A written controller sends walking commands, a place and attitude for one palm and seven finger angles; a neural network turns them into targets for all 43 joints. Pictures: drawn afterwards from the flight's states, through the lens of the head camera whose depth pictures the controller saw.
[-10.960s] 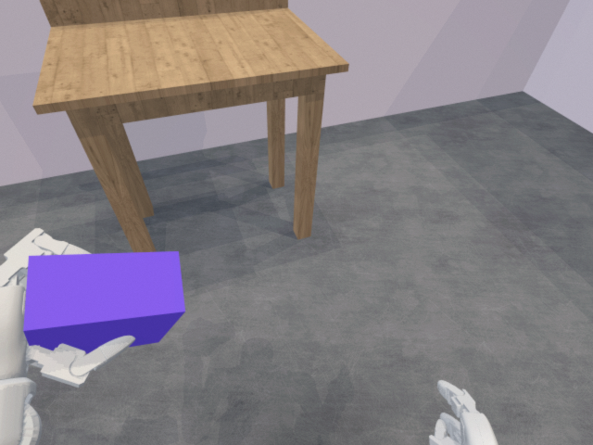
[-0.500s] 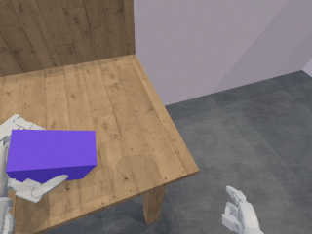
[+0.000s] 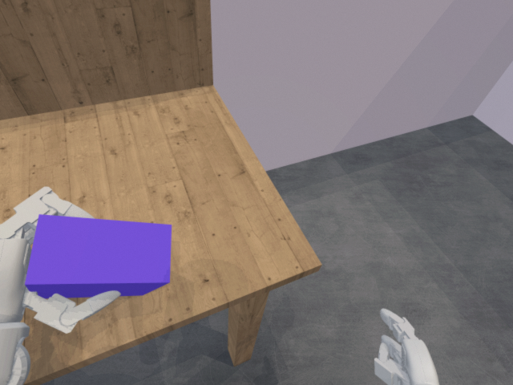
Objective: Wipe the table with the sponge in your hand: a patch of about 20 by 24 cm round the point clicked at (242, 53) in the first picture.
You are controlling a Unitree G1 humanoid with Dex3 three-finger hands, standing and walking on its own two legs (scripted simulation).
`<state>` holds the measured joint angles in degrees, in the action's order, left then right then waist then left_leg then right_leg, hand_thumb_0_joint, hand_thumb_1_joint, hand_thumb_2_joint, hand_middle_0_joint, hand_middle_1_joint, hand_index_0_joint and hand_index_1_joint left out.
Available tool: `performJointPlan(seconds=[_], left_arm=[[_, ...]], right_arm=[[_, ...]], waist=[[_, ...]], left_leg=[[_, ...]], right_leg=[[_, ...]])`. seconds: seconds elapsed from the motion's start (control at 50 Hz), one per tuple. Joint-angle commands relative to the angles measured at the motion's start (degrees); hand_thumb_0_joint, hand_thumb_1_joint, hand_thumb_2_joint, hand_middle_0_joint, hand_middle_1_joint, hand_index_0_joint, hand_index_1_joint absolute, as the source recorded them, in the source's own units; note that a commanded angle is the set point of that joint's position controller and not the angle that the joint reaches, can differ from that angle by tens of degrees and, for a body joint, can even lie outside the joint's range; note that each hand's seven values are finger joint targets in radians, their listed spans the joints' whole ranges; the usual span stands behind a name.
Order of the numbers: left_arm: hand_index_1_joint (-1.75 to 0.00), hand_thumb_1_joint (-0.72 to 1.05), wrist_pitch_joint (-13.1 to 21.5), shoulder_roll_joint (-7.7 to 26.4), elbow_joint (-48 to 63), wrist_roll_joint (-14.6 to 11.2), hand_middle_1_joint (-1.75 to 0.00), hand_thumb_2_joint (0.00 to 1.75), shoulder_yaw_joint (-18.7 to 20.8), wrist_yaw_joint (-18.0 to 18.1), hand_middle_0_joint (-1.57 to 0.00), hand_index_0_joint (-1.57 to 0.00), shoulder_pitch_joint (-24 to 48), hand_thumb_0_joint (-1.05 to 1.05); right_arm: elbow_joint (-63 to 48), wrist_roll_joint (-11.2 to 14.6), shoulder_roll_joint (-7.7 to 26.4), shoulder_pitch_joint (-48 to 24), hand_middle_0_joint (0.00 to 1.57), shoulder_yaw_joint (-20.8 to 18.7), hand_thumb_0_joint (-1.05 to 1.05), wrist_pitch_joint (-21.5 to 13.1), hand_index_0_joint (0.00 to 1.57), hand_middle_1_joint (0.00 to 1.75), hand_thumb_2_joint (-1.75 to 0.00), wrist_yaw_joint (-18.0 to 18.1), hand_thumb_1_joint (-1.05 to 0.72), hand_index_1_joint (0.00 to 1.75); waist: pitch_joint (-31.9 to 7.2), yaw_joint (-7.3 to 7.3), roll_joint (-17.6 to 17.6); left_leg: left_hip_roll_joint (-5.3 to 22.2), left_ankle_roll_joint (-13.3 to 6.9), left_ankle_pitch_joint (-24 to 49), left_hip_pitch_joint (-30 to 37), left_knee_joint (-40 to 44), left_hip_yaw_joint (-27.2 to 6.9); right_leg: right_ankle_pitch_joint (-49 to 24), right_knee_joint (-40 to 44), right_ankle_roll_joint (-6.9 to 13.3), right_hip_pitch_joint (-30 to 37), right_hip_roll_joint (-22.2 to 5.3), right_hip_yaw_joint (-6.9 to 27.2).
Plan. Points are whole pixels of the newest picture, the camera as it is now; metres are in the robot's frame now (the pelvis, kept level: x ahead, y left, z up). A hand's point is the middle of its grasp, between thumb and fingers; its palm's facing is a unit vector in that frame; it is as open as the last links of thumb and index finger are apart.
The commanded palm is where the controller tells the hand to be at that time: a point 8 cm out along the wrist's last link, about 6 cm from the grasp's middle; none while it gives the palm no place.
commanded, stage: come to a stop and stand still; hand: left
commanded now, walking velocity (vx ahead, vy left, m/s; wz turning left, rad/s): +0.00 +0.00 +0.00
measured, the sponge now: (120, 263) +0.23 +0.19 +0.13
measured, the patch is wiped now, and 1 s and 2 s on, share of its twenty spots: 0.00 0.00 0.00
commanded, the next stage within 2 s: look again from close up in 0.98 s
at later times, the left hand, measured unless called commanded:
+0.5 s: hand (8, 226) +0.24 +0.29 +0.18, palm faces +0.45 -0.81 -0.38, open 10.5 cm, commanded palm +0.15 +0.29 +0.18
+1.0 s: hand (51, 243) +0.23 +0.25 +0.16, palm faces +0.38 -0.86 -0.35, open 10.5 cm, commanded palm +0.17 +0.29 +0.18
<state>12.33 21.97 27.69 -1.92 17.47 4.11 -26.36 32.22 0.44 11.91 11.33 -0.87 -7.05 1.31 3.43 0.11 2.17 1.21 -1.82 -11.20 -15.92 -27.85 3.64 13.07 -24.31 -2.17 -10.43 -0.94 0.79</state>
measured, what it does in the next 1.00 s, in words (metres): stands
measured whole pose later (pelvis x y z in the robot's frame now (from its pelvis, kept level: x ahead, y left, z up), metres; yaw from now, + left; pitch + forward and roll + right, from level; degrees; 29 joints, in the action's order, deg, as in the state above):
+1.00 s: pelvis +0.01 +0.01 +0.00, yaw +1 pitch +0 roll -2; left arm 13.0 20.9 26.3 -1.6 19.6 5.9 -23.1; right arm 33.9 0.0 10.4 9.8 0.6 -8.4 1.5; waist 2.8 -1.1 2.5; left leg 0.8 -2.1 -11.9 -15.3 -27.4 2.9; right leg 12.9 -21.7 -2.6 -8.5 -1.3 0.0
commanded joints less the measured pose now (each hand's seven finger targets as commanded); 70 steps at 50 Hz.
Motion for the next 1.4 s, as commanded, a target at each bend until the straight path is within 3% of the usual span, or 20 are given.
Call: performJointPlan(seconds=[0.0, 0.14, 0.22, 0.32, 0.34, 0.36, 0.38, 0.4, 0.42, 0.46, 0.5, 0.54, 0.58, 0.62, 0.72, 0.84, 1.02, 1.04, 1.12, 1.38], left_arm=[[-1.6, 0.1, 5.0, 13.3, 12.3, -1.1, -1.6, 1.3, 13.7, 2.8, -1.2, -1.2, 8.5, 0.0], [-1.6, 0.1, 4.8, 7.2, 11.3, 0.5, -1.6, 1.3, 7.1, 2.3, -1.2, -1.2, 10.0, 0.0], [-1.6, 0.1, 4.1, 7.4, 11.1, 1.2, -1.6, 1.3, 7.2, 2.6, -1.2, -1.2, 10.5, 0.0], [-1.6, 0.1, 3.9, 9.2, 11.8, 1.0, -1.6, 1.3, 9.3, 2.9, -1.2, -1.2, 10.6, 0.0], [-1.6, 0.1, 9.8, 52.4, 26.7, 9.0, -1.6, 1.3, 40.0, 2.5, -1.2, -1.2, 66.6, 0.0], [-1.6, 0.1, 7.9, 15.9, -6.8, 3.0, -1.6, 1.3, 16.3, 0.2, -1.2, -1.2, 32.7, 0.0], [-1.6, 0.1, 6.8, 9.2, -7.9, 0.9, -1.6, 1.3, 11.3, -0.5, -1.2, -1.2, 16.3, 0.0], [-1.6, 0.1, 7.5, 8.4, 4.9, -0.4, -1.6, 1.3, 8.2, -0.6, -1.2, -1.2, 15.8, 0.0], [-1.6, 0.1, 7.3, 3.9, 6.8, -1.2, -1.6, 1.3, 5.4, -0.2, -1.2, -1.2, 10.2, 0.0], [-1.6, 0.1, 6.8, 7.2, 12.2, -0.9, -1.6, 1.3, 7.3, 0.6, -1.2, -1.2, 5.1, 0.0], [-1.6, 0.1, 6.1, 8.9, 11.7, -1.1, -1.6, 1.3, 9.4, 1.3, -1.2, -1.2, 2.3, 0.0], [-1.6, 0.1, 5.6, 9.4, 10.1, -1.3, -1.6, 1.3, 11.0, 2.3, -1.2, -1.2, 2.5, 0.0], [-1.6, 0.1, 5.9, 10.7, 10.1, -1.3, -1.6, 1.3, 12.4, 2.4, -1.2, -1.2, 6.0, 0.0], [-1.6, 0.1, 6.1, 12.4, 11.7, -0.9, -1.6, 1.3, 13.3, 2.9, -1.2, -1.2, 10.4, 0.0], [-1.6, 0.1, 6.0, 8.6, 12.6, -0.2, -1.6, 1.3, 8.7, 3.1, -1.2, -1.2, 13.3, 0.0], [-1.6, 0.1, 4.8, 6.5, 10.9, 0.2, -1.6, 1.3, 7.0, 3.4, -1.2, -1.2, 8.9, 0.0], [-1.6, 0.1, 3.4, 9.5, 12.0, -0.9, -1.6, 1.3, 10.9, 3.4, -1.2, -1.2, 5.3, 0.0], [-1.6, 0.1, 3.4, 7.7, 11.8, -1.0, -1.6, 1.3, 9.0, 3.0, -1.2, -1.2, 5.2, 0.0], [-1.6, 0.1, 2.7, 9.3, 13.0, -0.8, -1.6, 1.3, 10.0, 3.6, -1.2, -1.2, 5.9, 0.0], [-1.6, 0.1, 2.1, 8.3, 12.5, -0.8, -1.6, 1.3, 8.8, 3.7, -1.2, -1.2, 5.8, 0.0]], right_arm=[[-9.4, 0.3, 6.9, -5.8, 0.2, -2.0, 0.0, -3.3, 0.2, 0.3, -0.9, 1.8, -0.9, 0.3], [-7.8, 0.2, 7.4, -4.6, 0.2, -1.8, 0.0, -5.4, 0.2, 0.3, -0.9, 1.2, -0.9, 0.3], [-6.8, 0.1, 7.1, -4.7, 0.2, -1.8, 0.0, -5.8, 0.2, 0.3, -0.9, 0.7, -0.9, 0.3], [-6.6, -0.1, 6.8, -5.5, 0.2, -1.6, 0.0, -5.2, 0.2, 0.3, -0.9, 0.8, -0.9, 0.3], [-6.3, -3.6, 7.1, -1.7, 0.2, -0.7, 0.0, -6.1, 0.2, 0.3, -0.9, 0.1, -0.9, 0.3], [-2.1, -1.6, 0.5, -3.8, 0.2, 1.3, 0.0, -6.0, 0.2, 0.3, -0.9, 0.6, -0.9, 0.3], [-5.8, -0.6, 6.1, -1.7, 0.2, -2.3, 0.0, -7.0, 0.2, 0.3, -0.9, 0.5, -0.9, 0.3], [-6.9, -0.1, 6.9, -1.7, 0.2, -2.5, 0.0, -6.8, 0.2, 0.3, -0.9, -0.3, -0.9, 0.3], [-7.2, 0.2, 5.8, -4.0, 0.2, -2.2, 0.0, -7.1, 0.2, 0.3, -0.9, -1.1, -0.9, 0.3], [-8.1, -0.1, 6.7, -3.8, 0.2, -2.2, 0.0, -6.7, 0.2, 0.3, -0.9, -2.4, -0.9, 0.3], [-8.1, 0.1, 6.5, -3.8, 0.2, -1.7, 0.0, -6.3, 0.2, 0.3, -0.9, -2.2, -0.9, 0.3], [-8.0, 0.2, 6.5, -3.9, 0.2, -1.7, 0.0, -5.5, 0.2, 0.3, -0.9, -1.4, -0.9, 0.3], [-7.9, 0.2, 6.6, -4.4, 0.2, -1.8, 0.0, -5.3, 0.2, 0.3, -0.9, -0.3, -0.9, 0.3], [-7.6, 0.3, 6.6, -5.6, 0.2, -1.5, 0.0, -5.3, 0.2, 0.3, -0.9, 0.7, -0.9, 0.3], [-6.9, 0.4, 6.3, -5.9, 0.2, -1.2, 0.0, -6.1, 0.2, 0.3, -0.9, 1.0, -0.9, 0.3], [-6.1, -0.2, 6.6, -5.2, 0.2, -1.4, 0.0, -5.6, 0.2, 0.3, -0.9, 0.5, -0.9, 0.3], [-7.5, 0.2, 6.2, -6.5, 0.2, -1.2, 0.0, -3.6, 0.2, 0.3, -0.9, 1.2, -0.9, 0.3], [-7.4, 0.0, 6.3, -5.7, 0.2, -1.2, 0.0, -3.4, 0.2, 0.3, -0.9, 1.1, -0.9, 0.3], [-7.7, 0.2, 6.2, -6.8, 0.2, -1.0, 0.0, -3.5, 0.2, 0.3, -0.9, 1.5, -0.9, 0.3], [-7.7, 0.3, 6.5, -5.9, 0.2, -1.5, 0.0, -2.7, 0.2, 0.3, -0.9, 1.5, -0.9, 0.3]], waist=[[-6.7, -1.64, -8.6], [-7.3, -1.59, -8.6], [-7.5, -1.53, -5.2], [-8.3, -1.41, -7.3], [-1.8, -2.77, -0.5], [-11.2, -1.0, 0.0], [-12.8, -3.13, -10.1], [-14.6, -2.37, -16.1], [-15.5, -2.49, -19.4], [-14.1, -3.02, -12.5], [-12.6, -2.7, -3.5], [-11.7, -2.03, -0.9], [-10.4, -1.63, -1.4], [-9.4, -1.31, -5.2], [-9.9, -1.37, -8.7], [-9.3, -1.44, -6.3], [-10.5, -1.61, -6.3], [-10.9, -1.4, -6.5], [-10.3, -1.65, -6.8], [-9.6, -1.53, -4.8]], left_leg=[[3.2, -0.3, -8.5, 1.0, 8.6, -7.1], [4.6, -1.1, -17.1, 0.1, 11.6, -8.2], [3.2, -0.4, -12.0, 2.5, 8.9, -6.6], [2.4, 0.3, -4.0, 4.0, 7.5, -5.9], [4.4, 0.2, 0.6, -4.7, -0.5, -5.2], [0.8, 0.2, 6.2, 5.5, 3.0, -5.9], [1.8, 1.1, 9.0, 10.3, 3.0, -4.3], [3.2, 0.5, 11.7, 10.3, 5.2, -6.4], [4.9, 0.1, 12.6, 11.1, 6.4, -7.7], [6.6, -0.7, 8.2, 4.7, 7.2, -8.5], [5.2, -0.2, 0.9, 0.6, 6.9, -7.5], [3.9, 0.3, -2.3, 0.6, 7.1, -6.9], [3.2, 0.4, -3.6, 1.4, 7.1, -6.6], [3.2, 0.2, -4.5, 2.7, 7.7, -6.4], [2.4, 0.1, -2.5, 4.6, 7.0, -6.0], [1.8, 0.6, 1.4, 4.6, 6.3, -5.4], [2.2, 0.9, 10.0, 7.2, 5.5, -4.3], [2.2, 0.8, 9.9, 7.1, 5.7, -4.4], [2.4, 0.9, 8.2, 7.6, 6.1, -4.4], [2.8, 0.6, 4.3, 5.7, 7.0, -5.3]], right_leg=[[2.8, 4.5, 3.4, 0.2, -1.8, 2.0], [3.6, 2.9, 2.8, 1.4, -0.1, 0.1], [1.9, 5.8, 2.9, 0.3, -0.4, 1.2], [-3.3, 5.5, 3.1, 1.5, -0.6, 1.2], [-8.5, 7.4, 4.6, -6.2, -4.7, 4.1], [-6.8, 2.8, 6.1, -5.6, -4.8, 3.5], [-8.2, 3.4, 5.6, -3.4, -2.7, 6.5], [-6.3, 0.4, 4.5, -0.6, -2.4, 3.6], [-3.8, -3.6, 3.9, -0.8, -1.1, 0.3], [-2.1, -3.9, 3.1, 1.4, -0.9, -0.6], [-3.0, -0.7, 2.7, 3.1, -1.3, 0.3], [-2.7, 1.1, 2.5, 2.4, -1.1, -0.3], [-2.1, 2.1, 2.5, 0.9, -1.1, 0.4], [-1.8, 2.0, 2.6, -0.2, -0.9, 0.7], [-4.4, 2.8, 2.9, 1.2, -1.0, 0.9], [-7.0, 4.6, 2.9, 2.0, -0.9, 0.9], [-12.7, 4.6, 2.5, 3.4, -1.1, 0.7], [-12.5, 4.5, 2.5, 3.7, -0.9, 0.2], [-11.6, 4.9, 2.3, 3.2, -1.1, 0.7], [-9.5, 5.4, 2.3, 4.4, -1.6, 0.6]])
